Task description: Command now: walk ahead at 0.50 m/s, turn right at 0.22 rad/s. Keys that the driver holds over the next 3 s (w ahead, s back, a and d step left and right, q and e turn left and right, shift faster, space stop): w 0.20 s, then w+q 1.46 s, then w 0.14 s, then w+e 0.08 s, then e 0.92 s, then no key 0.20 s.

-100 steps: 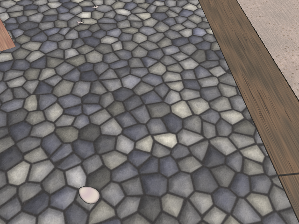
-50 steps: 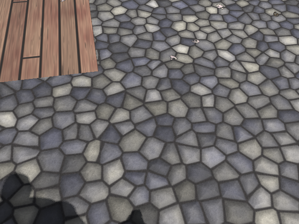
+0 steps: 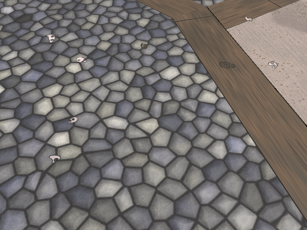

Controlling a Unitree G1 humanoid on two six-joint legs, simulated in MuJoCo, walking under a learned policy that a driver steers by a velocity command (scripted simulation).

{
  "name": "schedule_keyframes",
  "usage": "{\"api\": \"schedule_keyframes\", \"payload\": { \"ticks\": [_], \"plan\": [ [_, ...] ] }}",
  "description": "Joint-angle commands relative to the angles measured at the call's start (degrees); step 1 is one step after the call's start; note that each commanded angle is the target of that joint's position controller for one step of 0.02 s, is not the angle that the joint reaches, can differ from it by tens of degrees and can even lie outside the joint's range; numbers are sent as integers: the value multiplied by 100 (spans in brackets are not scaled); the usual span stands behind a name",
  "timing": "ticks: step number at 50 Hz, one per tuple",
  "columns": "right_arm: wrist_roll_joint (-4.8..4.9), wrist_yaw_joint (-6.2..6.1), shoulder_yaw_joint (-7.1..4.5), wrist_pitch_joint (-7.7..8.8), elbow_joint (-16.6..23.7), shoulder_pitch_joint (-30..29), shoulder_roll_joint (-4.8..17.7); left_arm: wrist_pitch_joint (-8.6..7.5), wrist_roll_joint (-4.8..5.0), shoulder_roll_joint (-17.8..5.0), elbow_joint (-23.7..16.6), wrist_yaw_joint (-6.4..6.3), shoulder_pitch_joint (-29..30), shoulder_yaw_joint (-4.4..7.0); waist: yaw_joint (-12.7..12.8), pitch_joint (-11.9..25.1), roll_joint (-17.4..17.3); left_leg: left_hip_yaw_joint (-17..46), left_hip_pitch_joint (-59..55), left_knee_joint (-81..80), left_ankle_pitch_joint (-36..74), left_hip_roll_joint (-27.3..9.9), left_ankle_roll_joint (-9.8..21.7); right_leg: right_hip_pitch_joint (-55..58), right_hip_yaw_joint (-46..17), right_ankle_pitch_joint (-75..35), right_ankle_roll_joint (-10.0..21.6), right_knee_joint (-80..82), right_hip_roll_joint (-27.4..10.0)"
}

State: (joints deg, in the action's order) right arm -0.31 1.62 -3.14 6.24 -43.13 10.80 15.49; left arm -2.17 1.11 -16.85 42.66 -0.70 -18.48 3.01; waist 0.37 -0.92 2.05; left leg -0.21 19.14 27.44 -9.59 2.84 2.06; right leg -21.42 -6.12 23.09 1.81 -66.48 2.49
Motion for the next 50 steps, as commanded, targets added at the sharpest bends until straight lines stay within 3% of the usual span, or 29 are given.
{"api": "schedule_keyframes", "payload": {
  "ticks": [1,4,7,10,13,16,17,18,19,20,21,22,23,24,26,30,35,40,42,43,44,45,46,47,48,49,50],
  "plan": [
    [-37,-39,-103,27,154,318,529,-161,-45,-539,-575,40,326,152,-141,109,-771,2061,-1442,-1561,-129,-1528,956,-1627,-83,-518,-31,190,-696],
    [66,-62,-139,45,11,482,724,-147,-78,-281,-659,66,519,63,-141,55,-748,1597,-1282,-1815,569,-1534,1131,-1674,166,-686,-154,957,-804],
    [94,-99,-180,-10,-98,606,930,-186,-91,-150,-787,101,1041,-17,-289,-17,-631,1136,-1265,-1958,890,-1450,1084,-1612,304,-1558,-232,2029,-825],
    [139,-110,-173,-69,-243,849,1007,-232,-52,-119,-879,162,1550,-46,-471,-99,-623,729,-1220,-1920,1092,-1322,942,-1219,475,-2335,-263,2935,-670],
    [187,-114,-157,-161,-429,1226,1010,-289,-13,-170,-1050,230,2023,-27,-574,-227,-619,910,-1380,-1716,1136,-1460,894,-995,473,-2404,-232,3417,-509],
    [201,-168,-210,-263,-484,1219,1176,-367,-10,-393,-1049,276,1879,63,-307,-162,-716,1167,-1640,-1295,1406,-1638,743,-476,428,-1998,-70,3841,-400],
    [207,-183,-213,-282,-470,1116,1207,-383,-26,-518,-930,255,1461,136,-21,47,-703,1071,-1547,-862,1935,-1525,631,212,510,-1989,41,4066,-320],
    [172,-184,-163,-277,-445,1106,1077,-385,-69,-768,-720,199,731,268,329,547,-611,861,-1224,17,2260,-1213,465,1381,497,-2012,201,4093,-380],
    [36,-179,-20,-247,-241,1001,705,-367,-181,-1192,-589,124,-302,389,767,1458,-48,596,-166,1724,1019,-826,221,3048,-527,-2099,578,3846,-1447],
    [109,-179,152,-159,-148,1774,109,-281,-200,-1534,-469,136,-578,456,448,2238,1526,250,1747,3548,-2200,-97,-94,4562,-2811,-1046,1360,4345,-2734],
    [244,-182,2,-125,-244,1544,715,-261,-155,-974,-465,142,-571,329,624,1922,1014,770,2308,4295,-2341,-337,-108,4170,-3192,-149,1319,4750,-2598],
    [312,-178,-99,-124,-117,1073,970,-272,-107,-732,-450,133,-235,242,579,1099,729,723,2584,4442,-1828,-551,-83,3498,-2339,-230,1107,4881,-2411],
    [269,-196,-104,-148,-85,847,909,-289,-118,-578,-447,143,134,186,410,715,459,617,2418,4316,-1371,-757,-113,2823,-1722,-678,991,5047,-2160],
    [204,-199,-124,-190,-61,729,839,-309,-135,-408,-421,163,413,143,260,400,425,605,2266,4093,-1065,-885,-145,2280,-1247,-1081,942,5249,-1963],
    [214,-180,-119,-331,-79,856,599,-390,-185,-306,-342,172,693,144,-6,188,500,611,1771,3885,-717,-1043,-196,1597,-577,-1609,893,5621,-1776],
    [165,-158,-102,-474,139,508,410,-485,-189,-508,-104,117,709,243,-96,-80,180,657,2038,3252,-38,-1106,-315,1411,266,-2448,975,5922,-1813],
    [151,30,-18,-415,427,-350,289,-408,-148,-786,105,32,500,318,195,-298,10,247,1823,1671,1172,-988,-217,1600,1176,-2646,808,5996,-1695],
    [149,167,-37,-439,831,-1004,407,-225,2,-1020,348,16,149,407,330,-458,19,-108,1915,960,601,-821,95,2515,1528,-3268,612,5560,-1946],
    [134,185,-132,-470,888,-784,579,-140,46,-1193,348,-10,210,452,97,-163,206,-448,1312,921,0,-468,318,2717,1713,-5087,479,4806,-1939],
    [142,174,-237,-490,797,-280,747,-87,68,-1253,333,-27,265,466,-217,160,250,-618,612,860,-190,-210,464,2660,1827,-5901,394,4006,-1861],
    [164,117,-419,-510,556,634,1035,-53,80,-1186,304,-46,324,429,-717,636,130,-657,-711,526,97,64,673,2177,1995,-5914,207,2791,-1638],
    [194,-12,-625,-579,355,1522,1569,-89,-86,-906,199,-60,179,310,-1011,1164,-598,596,-2459,385,180,-625,1026,710,2020,-3954,-85,959,-1362],
    [216,-21,-650,-514,457,1195,2078,-248,-249,-129,-124,15,-276,63,-251,1657,-1874,3928,-3967,-377,-1062,-1927,2072,-1694,1261,1055,-408,-830,-132],
    [180,24,-495,-414,626,1298,1561,-447,-32,-639,-161,88,381,132,-717,2023,-1069,4650,-4083,-1063,-1540,-2164,2067,-2257,112,1113,-293,-1284,-215],
    [132,42,-410,-327,568,1128,1276,-548,151,-845,-330,122,844,189,-725,1232,-822,3857,-3548,-1150,-1094,-2027,1814,-2651,142,537,-158,-1133,-441],
    [146,35,-369,-287,588,822,1149,-604,73,-761,-310,85,883,162,-476,797,-400,3194,-2757,-1114,-497,-1776,1632,-2434,148,50,-101,-668,-685],
    [123,15,-319,-283,655,454,974,-605,-81,-778,-245,43,848,193,-242,529,-307,2674,-2031,-1151,142,-1559,1501,-2045,139,-252,-138,-176,-849]
  ]
}}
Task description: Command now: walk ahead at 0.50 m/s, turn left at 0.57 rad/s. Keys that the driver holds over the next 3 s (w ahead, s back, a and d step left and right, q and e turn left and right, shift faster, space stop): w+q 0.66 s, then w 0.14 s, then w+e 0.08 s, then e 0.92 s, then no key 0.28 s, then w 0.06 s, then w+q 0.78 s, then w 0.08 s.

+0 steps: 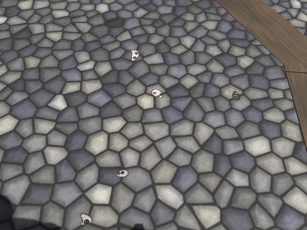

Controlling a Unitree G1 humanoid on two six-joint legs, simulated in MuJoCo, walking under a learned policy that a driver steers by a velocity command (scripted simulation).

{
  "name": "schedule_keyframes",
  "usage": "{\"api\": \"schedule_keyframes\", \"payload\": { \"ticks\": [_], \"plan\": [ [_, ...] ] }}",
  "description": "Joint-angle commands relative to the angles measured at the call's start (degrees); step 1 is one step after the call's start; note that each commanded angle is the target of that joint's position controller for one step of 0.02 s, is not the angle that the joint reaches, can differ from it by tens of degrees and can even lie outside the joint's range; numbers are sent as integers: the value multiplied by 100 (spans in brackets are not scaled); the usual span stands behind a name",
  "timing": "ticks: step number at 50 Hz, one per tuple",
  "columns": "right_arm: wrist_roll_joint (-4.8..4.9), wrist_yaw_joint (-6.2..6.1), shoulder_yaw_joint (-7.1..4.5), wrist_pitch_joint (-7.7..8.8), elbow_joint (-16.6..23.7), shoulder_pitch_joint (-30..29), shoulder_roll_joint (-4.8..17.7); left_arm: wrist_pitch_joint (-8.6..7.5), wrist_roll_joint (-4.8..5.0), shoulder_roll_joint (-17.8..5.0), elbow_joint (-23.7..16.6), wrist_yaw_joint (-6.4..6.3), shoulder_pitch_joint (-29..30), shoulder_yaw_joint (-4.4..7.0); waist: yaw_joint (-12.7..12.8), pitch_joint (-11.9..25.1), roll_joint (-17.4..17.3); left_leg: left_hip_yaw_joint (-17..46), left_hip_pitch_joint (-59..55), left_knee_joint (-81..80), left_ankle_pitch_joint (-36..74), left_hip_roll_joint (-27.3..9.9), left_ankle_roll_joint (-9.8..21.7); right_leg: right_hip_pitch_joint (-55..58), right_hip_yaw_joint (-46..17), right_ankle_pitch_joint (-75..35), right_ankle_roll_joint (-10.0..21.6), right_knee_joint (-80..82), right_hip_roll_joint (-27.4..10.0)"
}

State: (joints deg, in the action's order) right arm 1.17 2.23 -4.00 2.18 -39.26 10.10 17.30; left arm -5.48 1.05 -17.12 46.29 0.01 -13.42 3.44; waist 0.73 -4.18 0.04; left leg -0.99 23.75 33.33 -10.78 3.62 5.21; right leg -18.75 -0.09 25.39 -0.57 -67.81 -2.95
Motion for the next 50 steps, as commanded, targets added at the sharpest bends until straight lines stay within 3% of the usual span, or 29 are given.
{"api": "schedule_keyframes", "payload": {
  "ticks": [1,5,10,12,15,17,18,19,20,21,22,23,24,25,27,29,33,35,37,40,42,43,44,45,46,47,48,49,50],
  "plan": [
    [-100,-76,-180,129,375,314,665,-215,-122,-781,-574,-24,219,180,-85,799,-236,2484,-2031,-1856,714,-1500,1152,-1917,-519,-695,68,176,-409],
    [-65,-198,-221,165,344,399,812,-12,-207,-522,-663,-30,386,131,-2,579,-199,1861,-1231,-2104,1586,-1235,1187,-1660,-336,-1315,-268,1181,-292],
    [-5,-317,-258,96,166,811,910,-51,-141,-287,-936,52,1443,7,-409,346,-424,1548,-901,-2017,803,-854,764,-1172,-273,-3002,-374,3249,124],
    [23,-323,-271,72,70,1010,930,-91,-81,-360,-1032,100,1696,18,-504,312,-468,1788,-1014,-1890,559,-963,718,-1010,-344,-3134,-333,3581,216],
    [36,-353,-265,21,8,1108,856,-161,-61,-572,-1070,163,1695,92,-430,336,-576,2286,-1530,-1397,436,-1158,625,-894,-520,-2689,-170,3960,250],
    [19,-362,-274,-20,27,1009,840,-213,-51,-687,-986,159,1306,161,-198,416,-766,2511,-1649,-1015,689,-1181,518,-400,-441,-2208,16,4102,281],
    [7,-352,-223,-28,62,946,697,-237,-81,-798,-848,124,793,240,73,670,-741,2404,-1545,-530,967,-941,370,369,-355,-2232,173,4321,268],
    [-51,-324,-101,-13,155,921,383,-262,-182,-1041,-763,81,35,322,425,1385,-388,2048,-1035,782,656,-617,167,1735,-945,-2051,506,4177,-429],
    [62,-327,13,32,298,1623,19,-197,-273,-1542,-621,56,-669,451,283,2271,1177,1210,914,2761,-1317,227,-298,3854,-3277,-913,1396,4475,-1766],
    [123,-340,-13,56,285,1745,405,-152,-115,-1208,-552,109,-726,386,273,2213,1656,1173,1920,3769,-2330,-47,-386,3960,-4649,513,1583,4997,-2173],
    [123,-337,-135,32,256,1262,846,-118,-79,-776,-641,90,-427,266,390,1393,990,1195,2209,4126,-1835,-328,-423,3261,-3905,800,1333,5148,-1943],
    [60,-342,-157,-3,322,865,895,-66,-119,-625,-682,68,-142,209,352,919,591,961,2106,4110,-1409,-529,-450,2569,-3057,168,1134,5182,-1705],
    [-2,-326,-168,-10,392,635,826,-38,-144,-497,-642,59,67,161,255,542,460,915,1979,3850,-1106,-687,-467,1949,-2440,-524,1079,5317,-1467],
    [-2,-296,-183,-33,414,604,734,-45,-178,-395,-608,42,172,119,126,411,562,907,1746,3632,-898,-853,-455,1572,-1963,-992,1004,5447,-1284],
    [57,-250,-142,-95,430,670,476,-86,-156,-394,-521,35,203,129,35,343,678,759,1507,3388,-728,-971,-472,1238,-1351,-1488,1025,5703,-1141],
    [34,-240,-105,-132,542,500,345,-129,-131,-544,-416,32,153,182,25,269,541,718,1667,3055,-476,-1034,-531,1206,-952,-1951,1138,5880,-1196],
    [24,-158,-58,-92,647,119,267,-96,-131,-741,-288,17,126,235,109,237,374,583,1746,1969,585,-1047,-576,1458,-106,-2764,1105,5954,-1126],
    [3,-94,9,-30,732,-291,130,-62,-101,-795,-184,19,-45,229,275,142,293,401,1472,1232,1042,-950,-518,1432,227,-2909,1042,5966,-1024],
    [5,-33,61,12,839,-666,41,-15,-50,-881,-49,32,-299,236,409,21,242,215,1294,691,1146,-838,-449,1559,380,-2924,1030,5990,-1069],
    [12,40,53,40,1008,-1019,129,84,57,-1038,150,52,-560,270,403,-130,287,88,1265,165,712,-711,-269,2089,401,-3354,1002,5837,-1314],
    [-47,49,-19,57,1034,-893,296,163,130,-1163,274,44,-609,279,136,45,452,-114,698,-115,155,-483,-72,2324,374,-4890,949,5297,-1384],
    [-78,29,-119,63,891,-346,475,203,155,-1210,325,33,-556,266,-255,405,515,-247,-167,-357,200,-317,67,2265,466,-5767,852,4610,-1283],
    [-85,-24,-270,61,587,580,749,216,149,-1114,354,16,-535,201,-747,943,451,-298,-1612,-572,623,-222,222,1744,635,-5871,684,3562,-1030],
    [-183,-138,-402,24,400,1530,1227,171,-29,-774,196,20,-528,49,-1085,1777,-132,898,-3537,-243,1498,-1318,546,340,648,-3963,410,1780,-674],
    [-275,-184,-381,20,458,1365,1581,76,-94,-106,97,89,-1198,-165,-496,2661,-1503,3532,-4845,-752,1857,-2920,1476,-1503,186,932,24,-146,383],
    [-280,-172,-268,47,540,1320,1061,25,87,-839,252,89,-775,30,-859,2742,-742,3401,-4396,-949,2522,-2845,1377,-1636,-724,1089,7,-706,277],
    [-260,-162,-177,84,467,991,842,34,206,-934,72,80,-375,91,-723,1856,-748,2203,-3766,-908,3581,-2622,1175,-1968,-615,814,-7,-706,57],
    [-200,-137,-124,128,387,688,640,66,145,-773,96,39,-279,69,-490,1418,-485,1554,-3146,-990,3831,-2277,966,-1944,-505,472,-50,-335,-177],
    [-168,-120,-97,156,359,380,484,136,61,-705,148,0,-299,93,-288,1104,-486,1152,-2553,-1204,3688,-2089,831,-1756,-442,168,-113,-41,-300]
  ]
}}
Over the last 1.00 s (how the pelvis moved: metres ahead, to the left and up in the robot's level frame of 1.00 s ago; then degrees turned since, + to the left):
0.51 0.05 -0.01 22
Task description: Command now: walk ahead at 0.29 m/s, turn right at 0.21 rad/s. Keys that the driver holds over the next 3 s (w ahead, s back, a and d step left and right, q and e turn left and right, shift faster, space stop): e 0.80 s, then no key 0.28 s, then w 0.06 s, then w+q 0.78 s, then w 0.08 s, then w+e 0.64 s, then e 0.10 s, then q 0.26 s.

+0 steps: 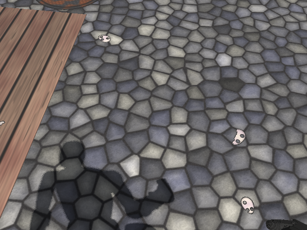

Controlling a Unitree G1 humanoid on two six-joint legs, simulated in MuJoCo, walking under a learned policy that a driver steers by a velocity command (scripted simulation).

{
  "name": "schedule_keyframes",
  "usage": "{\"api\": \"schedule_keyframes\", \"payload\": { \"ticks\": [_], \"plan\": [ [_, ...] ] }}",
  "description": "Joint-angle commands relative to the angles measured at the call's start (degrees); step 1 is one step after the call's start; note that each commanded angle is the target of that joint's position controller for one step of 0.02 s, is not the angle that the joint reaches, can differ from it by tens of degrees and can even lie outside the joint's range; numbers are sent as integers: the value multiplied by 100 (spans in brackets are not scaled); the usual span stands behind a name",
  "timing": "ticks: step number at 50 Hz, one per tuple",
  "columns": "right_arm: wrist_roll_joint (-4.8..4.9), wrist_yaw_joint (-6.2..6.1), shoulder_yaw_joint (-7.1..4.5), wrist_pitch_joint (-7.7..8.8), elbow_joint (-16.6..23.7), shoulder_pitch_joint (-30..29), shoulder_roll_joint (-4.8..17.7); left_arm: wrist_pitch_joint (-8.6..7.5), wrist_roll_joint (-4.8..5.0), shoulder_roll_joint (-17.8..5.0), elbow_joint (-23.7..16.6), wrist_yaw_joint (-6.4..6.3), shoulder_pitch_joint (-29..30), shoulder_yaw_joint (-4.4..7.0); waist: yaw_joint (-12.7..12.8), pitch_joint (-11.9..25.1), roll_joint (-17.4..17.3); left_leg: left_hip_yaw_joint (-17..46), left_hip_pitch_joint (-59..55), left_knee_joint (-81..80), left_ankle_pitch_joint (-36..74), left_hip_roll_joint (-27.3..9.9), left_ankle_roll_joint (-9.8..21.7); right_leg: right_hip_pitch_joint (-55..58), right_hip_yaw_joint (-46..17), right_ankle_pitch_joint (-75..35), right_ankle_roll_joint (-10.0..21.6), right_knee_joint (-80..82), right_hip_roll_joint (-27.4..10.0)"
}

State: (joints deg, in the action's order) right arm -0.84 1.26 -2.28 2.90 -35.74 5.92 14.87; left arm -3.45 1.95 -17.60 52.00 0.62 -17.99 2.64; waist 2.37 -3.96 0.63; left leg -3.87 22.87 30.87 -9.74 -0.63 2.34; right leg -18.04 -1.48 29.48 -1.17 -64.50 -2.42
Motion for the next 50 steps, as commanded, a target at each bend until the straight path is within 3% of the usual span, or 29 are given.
{"api": "schedule_keyframes", "payload": {
  "ticks": [1,4,6,9,13,16,17,18,19,20,21,22,23,24,25,27,30,33,36,39,40,41,42,43,45,46,48,50],
  "plan": [
    [17,-24,-249,118,-12,570,630,52,-31,-584,-340,-86,-40,184,-239,978,-638,1109,-1900,-1227,3511,-1560,1054,-1353,-277,-490,-112,-277,-425],
    [-60,-81,-280,224,-122,109,667,313,-55,-308,-369,-158,-190,176,62,748,-616,465,-1114,-1671,3633,-1539,1127,-986,-130,-1028,-288,71,-326],
    [-57,-177,-314,205,-229,17,751,360,-122,-248,-573,-158,105,165,51,613,-653,77,-1067,-1770,3395,-1481,1075,-1096,-94,-1556,-310,726,-381],
    [-23,-306,-343,88,-357,52,844,360,-145,-195,-796,-30,523,137,-124,647,-617,-336,-1255,-1755,3030,-1407,995,-913,84,-2349,-241,1646,-356],
    [100,-329,-404,-82,-534,150,1004,428,-156,-343,-1117,125,899,204,-247,608,-547,-361,-1730,-1385,2717,-1670,917,-952,221,-2105,-50,2266,-292],
    [251,-332,-448,-187,-588,47,1077,489,-156,-430,-1270,193,856,285,-129,573,-554,-364,-1881,-685,2663,-1754,685,-732,439,-1741,220,2825,-120],
    [289,-345,-443,-210,-620,46,1027,477,-166,-492,-1241,177,625,337,5,674,-443,-524,-1790,-129,2771,-1566,477,-252,570,-2136,370,3315,76],
    [225,-333,-425,-211,-725,394,913,451,-196,-843,-1184,97,240,476,98,926,80,-733,-1505,852,2407,-1136,103,550,281,-3683,611,3800,120],
    [-48,-308,-335,-175,-516,465,681,438,-235,-1615,-1256,-53,-13,670,-9,1202,1577,-918,68,2679,-345,-383,-464,1802,-1572,-6675,1374,3750,-1141],
    [-88,-281,-273,-189,-387,366,608,391,-369,-1573,-1392,-21,13,598,16,1987,1646,121,1122,4001,-3200,407,-649,2419,-3279,-6221,2535,4117,-2003],
    [62,-243,-337,-221,-469,144,853,314,-298,-1269,-1460,56,190,507,156,1949,763,788,1286,4351,-3046,157,-549,2169,-2842,-5503,2382,4304,-1839],
    [153,-257,-341,-242,-433,-29,818,256,-214,-1090,-1491,43,482,466,20,1532,515,833,1459,4232,-2581,22,-453,1796,-2334,-4777,2055,4323,-1538],
    [108,-321,-356,-274,-510,-48,793,264,-112,-928,-1504,7,734,430,-102,1193,197,830,1510,3851,-2160,-103,-463,1431,-1999,-4132,1736,4398,-1265],
    [47,-388,-394,-308,-517,-73,880,304,-81,-817,-1544,-59,960,393,-209,1056,282,851,1313,3468,-1809,-175,-487,1052,-1798,-3690,1555,4487,-1078],
    [37,-393,-393,-329,-539,-23,839,346,-138,-819,-1592,-106,1041,385,-288,1049,479,787,1003,3339,-1574,-92,-528,747,-1697,-3578,1492,4545,-919],
    [74,-395,-361,-325,-585,99,695,386,-195,-862,-1640,-172,1021,410,-316,1151,600,774,786,2807,-1374,40,-616,696,-1629,-3593,1476,4562,-795],
    [83,-398,-306,-306,-590,-10,583,421,-153,-968,-1659,-255,946,463,-217,1221,611,854,560,1977,-1145,113,-711,676,-1755,-3070,1439,4532,-736],
    [108,-349,-306,-285,-595,-62,638,482,-170,-985,-1713,-270,1026,475,-151,1131,796,888,214,1393,-987,188,-713,415,-2029,-2239,1381,4594,-660],
    [134,-270,-327,-206,-600,-7,716,533,-160,-964,-1749,-240,1059,468,-121,1045,917,903,-40,795,-1038,261,-623,437,-2430,-2108,1326,4510,-641],
    [137,-183,-370,-108,-753,467,753,614,-74,-896,-1811,-268,1207,433,-403,1012,869,760,-920,-736,-227,244,-390,236,-2500,-2211,1021,4120,-364],
    [60,-198,-453,-111,-787,650,1066,626,-77,-713,-1826,-279,1059,379,-374,1064,425,1282,-1514,-1142,-43,-460,-139,-256,-2191,-1560,720,3580,-47],
    [-71,-244,-556,-173,-750,486,1619,593,-89,-421,-1957,-265,914,308,-45,863,-1238,2698,-1749,-1448,582,-1646,589,-1326,-982,-128,348,2415,900],
    [-236,-229,-495,-157,-628,354,1386,513,-178,-835,-1945,-254,927,425,-172,785,-1573,3463,-1292,-1590,1101,-2264,1331,-1544,-779,671,82,1018,908],
    [-192,-252,-399,-133,-495,53,1096,496,-165,-1090,-1797,-235,759,527,-73,729,-1090,3035,-1172,-1483,1241,-2068,1323,-1456,-952,370,-1,270,772],
    [31,-276,-324,-136,-468,-226,836,577,-169,-885,-1539,-270,544,512,10,597,-786,2114,-1340,-1240,1227,-1415,878,-1573,-889,-200,-197,-229,757],
    [79,-286,-285,-144,-500,-150,791,607,-166,-721,-1522,-273,559,461,-59,559,-789,1935,-1413,-1182,1540,-1347,887,-1616,-886,-331,-286,-351,766],
    [63,-301,-264,-186,-593,83,782,604,-112,-501,-1604,-259,773,364,-187,581,-876,1581,-1599,-1152,1846,-1173,934,-1484,-655,-477,-393,116,735],
    [42,-318,-254,-213,-654,207,793,586,-116,-340,-1680,-254,999,270,-320,709,-1013,1452,-1896,-1057,1937,-1152,937,-1192,-492,-499,-450,1066,534]
  ]
}}
Over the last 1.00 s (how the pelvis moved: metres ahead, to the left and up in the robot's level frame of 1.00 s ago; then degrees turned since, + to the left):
0.51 0.11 0.01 26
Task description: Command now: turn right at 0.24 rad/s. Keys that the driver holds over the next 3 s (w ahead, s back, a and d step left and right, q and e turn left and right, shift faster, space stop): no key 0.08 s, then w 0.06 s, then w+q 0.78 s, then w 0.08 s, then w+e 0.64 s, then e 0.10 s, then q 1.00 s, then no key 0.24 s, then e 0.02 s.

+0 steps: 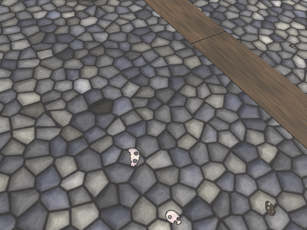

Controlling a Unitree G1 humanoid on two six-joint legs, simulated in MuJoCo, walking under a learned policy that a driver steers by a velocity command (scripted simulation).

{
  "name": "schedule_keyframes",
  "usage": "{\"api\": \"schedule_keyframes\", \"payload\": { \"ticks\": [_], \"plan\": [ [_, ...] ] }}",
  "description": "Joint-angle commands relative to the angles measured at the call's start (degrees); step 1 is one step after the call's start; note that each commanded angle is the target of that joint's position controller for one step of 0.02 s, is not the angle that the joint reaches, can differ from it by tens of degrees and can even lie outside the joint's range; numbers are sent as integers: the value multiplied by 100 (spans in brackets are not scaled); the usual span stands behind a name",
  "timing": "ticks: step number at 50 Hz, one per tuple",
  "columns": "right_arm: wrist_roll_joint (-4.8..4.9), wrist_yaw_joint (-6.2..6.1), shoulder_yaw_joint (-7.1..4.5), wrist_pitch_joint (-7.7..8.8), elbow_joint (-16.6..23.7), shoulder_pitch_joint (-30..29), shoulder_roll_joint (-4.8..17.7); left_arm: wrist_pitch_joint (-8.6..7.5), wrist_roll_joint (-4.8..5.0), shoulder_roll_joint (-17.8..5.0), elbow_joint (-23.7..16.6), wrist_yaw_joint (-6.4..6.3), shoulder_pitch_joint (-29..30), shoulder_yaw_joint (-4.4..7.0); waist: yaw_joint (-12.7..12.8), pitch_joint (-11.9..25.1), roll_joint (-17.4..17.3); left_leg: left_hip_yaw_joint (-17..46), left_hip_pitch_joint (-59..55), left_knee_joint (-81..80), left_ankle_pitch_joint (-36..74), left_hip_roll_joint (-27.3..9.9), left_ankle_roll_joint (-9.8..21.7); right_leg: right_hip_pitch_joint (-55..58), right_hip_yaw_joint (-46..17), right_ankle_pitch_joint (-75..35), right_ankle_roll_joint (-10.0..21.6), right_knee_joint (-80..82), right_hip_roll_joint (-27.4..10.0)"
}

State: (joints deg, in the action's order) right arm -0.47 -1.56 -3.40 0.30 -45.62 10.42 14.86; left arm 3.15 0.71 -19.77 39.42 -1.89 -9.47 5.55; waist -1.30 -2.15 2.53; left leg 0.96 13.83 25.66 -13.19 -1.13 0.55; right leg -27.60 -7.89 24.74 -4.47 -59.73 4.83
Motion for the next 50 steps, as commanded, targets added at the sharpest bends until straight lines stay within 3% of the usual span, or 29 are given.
{"api": "schedule_keyframes", "payload": {
  "ticks": [1,2,4,6,7,8,9,10,11,12,13,15,18,20,23,25,26,27,28,29,30,31,32,33,35,38,41,46,50],
  "plan": [
    [7,-31,-144,30,319,-273,842,-76,-16,-35,-443,14,206,-76,23,582,-1292,883,-932,-502,2308,-1083,1101,140,300,31,-124,1110,-314],
    [14,-18,-161,10,296,-252,929,-77,-25,19,-464,31,275,-118,-33,590,-1394,855,-837,-493,2380,-1104,1117,486,467,104,-110,1580,-387],
    [58,17,-188,-29,215,-116,1081,-77,10,-122,-398,45,208,-92,-89,576,-1462,945,-783,-407,2511,-1157,1148,949,710,-177,-64,2390,-359],
    [140,62,-104,-20,129,-94,918,-73,-3,-48,-139,71,-205,-112,127,585,-1219,844,-326,-426,1111,-985,918,1966,884,-1258,185,3981,-298],
    [126,98,-58,39,46,89,828,-69,-30,-184,-109,58,-260,-97,117,600,-1013,784,165,-420,365,-859,644,2605,685,-1459,356,4061,-414],
    [11,161,16,105,63,60,659,-71,-51,-447,-106,11,-516,-53,155,730,-433,558,845,141,-414,-554,350,3275,-50,-1562,624,3860,-1049],
    [41,182,87,193,176,6,364,-75,-95,-931,36,32,-756,88,137,723,904,-394,1386,891,-1265,207,13,3008,-785,-82,1212,4006,-1622],
    [112,171,40,242,305,-549,684,-156,-109,-877,9,83,-874,102,580,263,982,-428,1733,1577,-1535,186,-105,2561,-1599,1250,1685,4720,-2080],
    [225,171,-58,257,441,-902,921,-272,-187,-763,70,71,-959,68,712,-261,989,-145,2298,2401,-1745,-10,-45,2367,-1995,1640,1847,5107,-2334],
    [291,159,-122,249,398,-773,944,-396,-188,-683,132,36,-964,43,601,-466,1000,50,2738,3022,-1853,-133,37,2449,-2033,1545,1859,5189,-2394],
    [288,166,-144,248,347,-577,914,-504,-89,-537,174,14,-919,14,509,-525,968,259,3105,3239,-1594,-273,101,2704,-1858,1325,1784,5210,-2376],
    [267,226,-133,312,288,-533,743,-634,-39,-330,204,-16,-823,-30,432,-502,623,393,3230,3022,-939,-371,175,2921,-1161,370,1542,5277,-2209],
    [197,356,-35,336,251,-528,488,-699,-79,-406,168,11,-572,25,373,-178,467,14,2398,2257,-125,-386,30,2595,-59,-854,1350,5265,-1913],
    [165,412,24,291,331,-639,440,-724,-34,-555,208,57,-584,90,408,-148,484,-171,1762,1735,73,-360,-40,2192,361,-1027,1328,5247,-1877],
    [178,435,18,203,461,-646,623,-731,67,-723,310,118,-686,168,368,-267,432,-327,1377,1394,53,-305,78,2027,532,-715,1318,5149,-2104],
    [176,433,-33,174,407,-298,716,-692,103,-746,329,132,-595,177,109,-284,243,-570,795,1111,85,-126,293,1834,805,-954,1183,4686,-2101],
    [183,415,-132,163,274,205,860,-675,62,-695,321,127,-570,149,-155,-58,127,-738,82,1025,15,120,416,1631,1084,-1825,1034,3943,-1940],
    [246,373,-327,157,48,1053,1188,-668,-31,-451,301,118,-676,57,-505,450,-264,-601,-1046,883,-66,291,615,1290,1548,-2724,784,2468,-1596],
    [234,277,-549,151,14,1716,2011,-709,-151,-56,-89,91,-683,-88,-611,866,-1857,2197,-2324,-68,-1301,-1019,1488,-521,1919,-1597,182,-71,-794],
    [207,329,-443,257,172,1693,1968,-863,-83,18,-238,78,-502,-162,-545,1426,-1990,4779,-2741,-1464,-2614,-1775,2013,-1490,601,734,189,-1193,-203],
    [151,354,-315,360,247,1375,1580,-982,154,-411,-270,153,-282,-68,-526,934,-1393,4409,-2458,-1600,-2801,-1899,1851,-2051,238,395,380,-1592,-579],
    [113,363,-247,416,318,1147,1350,-1058,197,-501,-275,183,-142,-59,-400,568,-1061,3761,-1984,-1442,-2387,-1719,1667,-2072,304,-41,583,-1441,-833],
    [105,358,-191,410,385,825,1181,-1092,57,-486,-219,160,-125,-44,-213,290,-559,3123,-1416,-1364,-1709,-1468,1480,-1841,322,-463,637,-999,-1043],
    [53,333,-141,409,483,565,1064,-1072,-55,-475,-172,140,-205,-11,-23,218,-632,2631,-935,-1398,-1132,-1235,1362,-1430,270,-834,635,-527,-1194],
    [26,276,-124,400,602,395,1012,-978,-126,-386,-133,173,-265,-3,98,170,-782,2125,-539,-1594,-415,-929,1357,-1043,351,-1301,505,-133,-1155],
    [100,163,-169,428,548,652,1113,-887,-145,-269,-281,145,149,-23,41,13,-561,1661,-492,-1665,593,-777,1374,-1233,430,-2060,228,797,-992],
    [143,72,-193,390,448,899,1126,-921,-125,-65,-469,178,767,-96,-143,-63,-662,1363,-386,-1553,893,-551,1188,-1006,456,-2902,86,2001,-761],
    [222,5,-229,300,263,1404,1120,-1041,-39,-38,-722,350,1628,-151,-423,-174,-677,1707,-726,-1200,927,-670,1122,-756,417,-3196,154,3046,-523],
    [164,-48,-251,205,183,1470,1082,-1122,-38,-198,-644,436,1392,-111,-271,-76,-896,1903,-1370,-704,1866,-977,992,-334,469,-2734,438,3310,-512]
  ]
}}
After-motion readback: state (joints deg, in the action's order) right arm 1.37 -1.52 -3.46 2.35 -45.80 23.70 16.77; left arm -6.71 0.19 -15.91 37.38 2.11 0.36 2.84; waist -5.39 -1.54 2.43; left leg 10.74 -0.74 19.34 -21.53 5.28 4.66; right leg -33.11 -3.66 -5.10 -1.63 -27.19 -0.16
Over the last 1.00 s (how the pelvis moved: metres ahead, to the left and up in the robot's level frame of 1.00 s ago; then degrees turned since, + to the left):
0.17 0.00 0.01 -32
